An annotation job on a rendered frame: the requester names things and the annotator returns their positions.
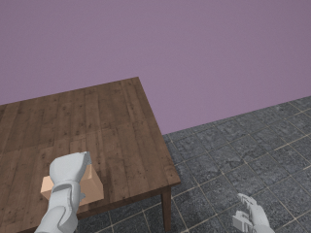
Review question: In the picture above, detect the sponge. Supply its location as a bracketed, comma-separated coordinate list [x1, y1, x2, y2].
[41, 164, 104, 207]

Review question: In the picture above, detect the table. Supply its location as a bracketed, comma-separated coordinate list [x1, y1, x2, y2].
[0, 77, 181, 233]

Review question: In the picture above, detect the left robot hand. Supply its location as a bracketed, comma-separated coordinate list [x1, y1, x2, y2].
[50, 151, 92, 202]

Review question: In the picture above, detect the right robot hand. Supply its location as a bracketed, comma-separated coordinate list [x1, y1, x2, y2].
[232, 193, 270, 233]

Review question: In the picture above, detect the left robot forearm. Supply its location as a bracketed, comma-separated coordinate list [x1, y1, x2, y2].
[34, 180, 81, 233]

